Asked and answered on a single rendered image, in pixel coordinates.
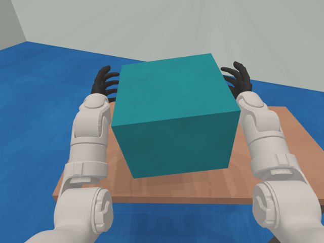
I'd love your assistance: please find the left robot upper arm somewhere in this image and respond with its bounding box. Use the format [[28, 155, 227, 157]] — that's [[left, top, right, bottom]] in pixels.
[[25, 187, 113, 243]]

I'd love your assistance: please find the right robot forearm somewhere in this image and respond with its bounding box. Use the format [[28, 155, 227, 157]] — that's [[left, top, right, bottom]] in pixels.
[[236, 91, 321, 220]]

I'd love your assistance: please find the carton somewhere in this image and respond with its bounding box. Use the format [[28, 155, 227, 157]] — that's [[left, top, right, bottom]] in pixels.
[[111, 53, 241, 179]]

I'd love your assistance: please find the left robot forearm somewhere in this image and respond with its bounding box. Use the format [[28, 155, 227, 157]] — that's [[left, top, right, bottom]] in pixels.
[[54, 93, 111, 226]]

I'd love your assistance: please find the right robot upper arm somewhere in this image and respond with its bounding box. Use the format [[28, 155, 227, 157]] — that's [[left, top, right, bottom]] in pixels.
[[252, 180, 324, 243]]

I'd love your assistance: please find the robot left hand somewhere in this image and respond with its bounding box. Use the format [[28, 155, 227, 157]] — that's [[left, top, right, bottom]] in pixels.
[[91, 65, 119, 103]]

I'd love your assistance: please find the table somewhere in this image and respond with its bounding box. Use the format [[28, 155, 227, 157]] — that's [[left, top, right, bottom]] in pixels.
[[52, 102, 324, 243]]

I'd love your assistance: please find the robot right hand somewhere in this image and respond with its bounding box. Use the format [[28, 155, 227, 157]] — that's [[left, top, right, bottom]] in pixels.
[[221, 61, 252, 100]]

